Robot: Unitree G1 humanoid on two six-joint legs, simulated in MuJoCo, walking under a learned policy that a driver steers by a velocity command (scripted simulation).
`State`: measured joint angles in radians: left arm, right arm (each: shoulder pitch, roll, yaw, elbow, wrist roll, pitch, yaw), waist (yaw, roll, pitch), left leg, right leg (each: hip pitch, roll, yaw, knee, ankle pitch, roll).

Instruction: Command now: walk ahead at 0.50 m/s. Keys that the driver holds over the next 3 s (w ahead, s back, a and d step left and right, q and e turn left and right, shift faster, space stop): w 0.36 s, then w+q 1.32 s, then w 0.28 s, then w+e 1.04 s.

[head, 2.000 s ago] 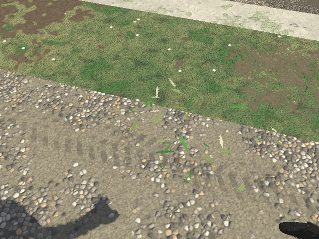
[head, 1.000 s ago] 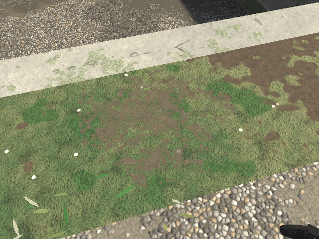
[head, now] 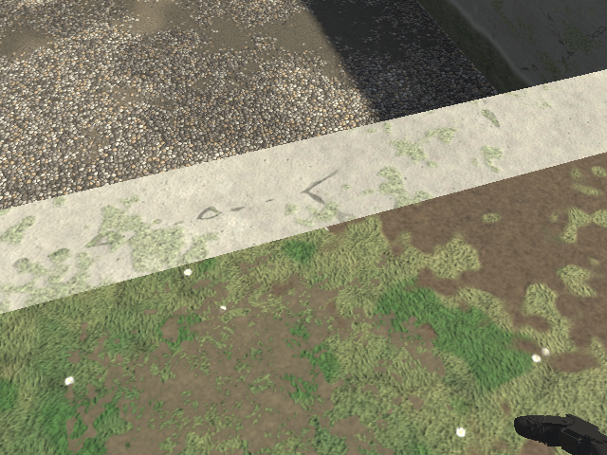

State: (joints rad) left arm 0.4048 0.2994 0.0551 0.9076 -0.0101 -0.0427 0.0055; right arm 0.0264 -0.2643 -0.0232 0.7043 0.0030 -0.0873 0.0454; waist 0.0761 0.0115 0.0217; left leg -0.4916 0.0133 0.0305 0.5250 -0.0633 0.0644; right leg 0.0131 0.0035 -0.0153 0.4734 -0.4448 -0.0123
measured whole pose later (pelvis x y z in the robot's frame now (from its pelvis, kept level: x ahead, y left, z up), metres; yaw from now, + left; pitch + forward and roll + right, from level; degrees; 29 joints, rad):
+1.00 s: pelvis +0.53 +0.00 +0.00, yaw +18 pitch +1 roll -2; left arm 0.29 0.29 0.08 0.93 -0.02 -0.05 0.01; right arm 0.09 -0.26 -0.06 0.70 0.02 -0.01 0.05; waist 0.07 0.02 0.04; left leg -0.57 0.06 0.06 0.64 -0.11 0.08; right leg 0.12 -0.03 -0.29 0.29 -0.40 0.04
